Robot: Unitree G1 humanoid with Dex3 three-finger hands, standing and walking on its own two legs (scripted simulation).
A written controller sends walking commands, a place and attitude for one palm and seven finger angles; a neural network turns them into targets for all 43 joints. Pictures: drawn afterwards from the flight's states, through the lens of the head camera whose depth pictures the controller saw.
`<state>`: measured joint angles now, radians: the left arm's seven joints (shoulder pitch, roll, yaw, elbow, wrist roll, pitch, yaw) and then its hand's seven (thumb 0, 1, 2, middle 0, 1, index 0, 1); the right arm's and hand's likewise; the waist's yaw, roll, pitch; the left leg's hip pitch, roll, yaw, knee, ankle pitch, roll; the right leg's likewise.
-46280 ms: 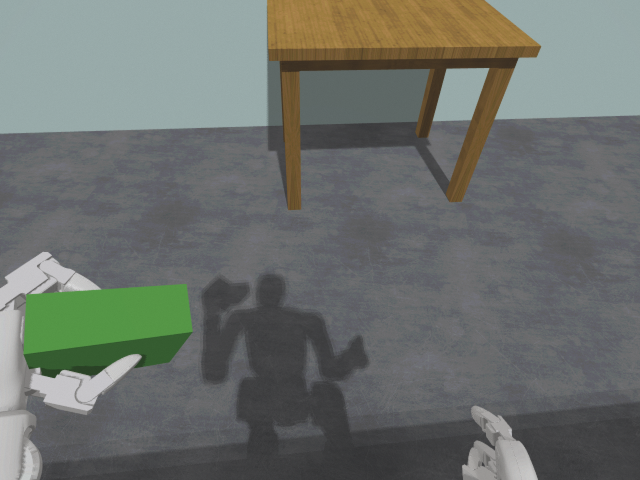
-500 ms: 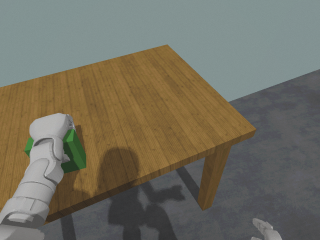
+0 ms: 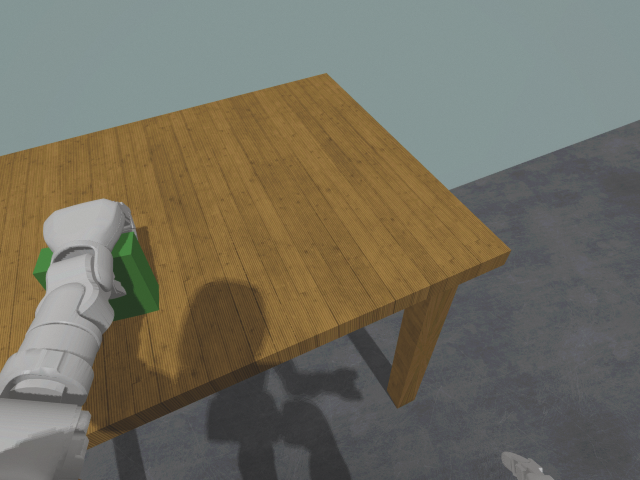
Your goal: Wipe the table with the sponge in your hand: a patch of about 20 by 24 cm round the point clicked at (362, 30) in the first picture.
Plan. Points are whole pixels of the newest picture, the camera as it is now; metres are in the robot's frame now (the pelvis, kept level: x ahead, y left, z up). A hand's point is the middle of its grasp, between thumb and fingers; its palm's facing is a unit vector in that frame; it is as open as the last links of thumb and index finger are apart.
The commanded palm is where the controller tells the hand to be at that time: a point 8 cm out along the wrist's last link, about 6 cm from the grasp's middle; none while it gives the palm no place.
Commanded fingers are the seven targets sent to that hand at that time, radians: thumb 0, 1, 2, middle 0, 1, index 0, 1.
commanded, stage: wipe forward along the middle lane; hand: left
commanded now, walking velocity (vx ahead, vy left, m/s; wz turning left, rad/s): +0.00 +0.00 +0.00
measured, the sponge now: (109, 290) +0.36 +0.34 +0.02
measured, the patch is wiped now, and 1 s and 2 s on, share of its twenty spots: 0.95 1.00 1.00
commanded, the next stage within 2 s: slide back across to the first lane in 0.26 s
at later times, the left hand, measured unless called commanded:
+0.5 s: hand (100, 232) +0.42 +0.35 +0.08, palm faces -0.10 -0.02 -1.00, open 9.2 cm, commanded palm +0.39 +0.35 +0.12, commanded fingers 0.00 0.10 1.30 -1.20 -1.60 -1.20 -1.60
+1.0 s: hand (53, 243) +0.40 +0.41 +0.08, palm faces -0.08 -0.05 -1.00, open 9.2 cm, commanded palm +0.36 +0.41 +0.13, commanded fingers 0.00 0.10 1.30 -1.20 -1.60 -1.20 -1.60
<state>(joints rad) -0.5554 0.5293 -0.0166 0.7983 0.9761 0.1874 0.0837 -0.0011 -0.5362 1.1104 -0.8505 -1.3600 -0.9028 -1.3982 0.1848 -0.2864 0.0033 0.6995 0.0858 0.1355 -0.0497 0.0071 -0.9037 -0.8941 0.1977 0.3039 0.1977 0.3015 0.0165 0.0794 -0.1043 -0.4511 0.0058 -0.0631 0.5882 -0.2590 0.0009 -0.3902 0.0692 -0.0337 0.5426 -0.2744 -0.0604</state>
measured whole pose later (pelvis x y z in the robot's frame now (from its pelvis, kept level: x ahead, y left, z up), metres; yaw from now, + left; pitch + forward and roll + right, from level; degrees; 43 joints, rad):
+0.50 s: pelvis +0.01 +0.03 +0.00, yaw -1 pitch +10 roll -2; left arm -0.67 0.59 0.03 0.96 1.01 0.13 0.11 0.00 -0.53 1.12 -0.84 -1.38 -0.89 -1.42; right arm 0.27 -0.29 -0.01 0.72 0.08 0.15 -0.03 0.01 -0.90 -0.89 0.20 0.30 0.20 0.30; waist -0.02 0.08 -0.12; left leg -0.51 0.00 -0.04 0.60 -0.27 0.02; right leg -0.44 0.06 -0.01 0.52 -0.26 -0.03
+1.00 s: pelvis +0.04 +0.04 +0.01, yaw -1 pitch +8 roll -2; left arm -0.49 0.63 0.10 0.75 0.98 0.13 0.05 -0.02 -0.48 1.09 -0.79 -1.41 -0.83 -1.49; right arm 0.18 -0.29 0.00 0.67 0.08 0.16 -0.02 0.01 -0.90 -0.89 0.20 0.30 0.20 0.30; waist 0.01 0.05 -0.10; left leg -0.39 -0.02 -0.04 0.55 -0.29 0.05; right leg -0.30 0.04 0.00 0.44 -0.27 -0.01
